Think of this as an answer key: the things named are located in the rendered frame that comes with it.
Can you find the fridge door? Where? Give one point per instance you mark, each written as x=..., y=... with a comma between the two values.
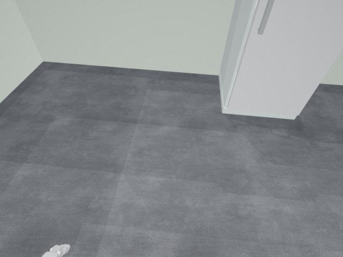
x=280, y=70

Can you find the robot left hand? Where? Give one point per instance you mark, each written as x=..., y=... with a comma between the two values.
x=57, y=251

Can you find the handle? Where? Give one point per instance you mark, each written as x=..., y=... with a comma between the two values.
x=265, y=17

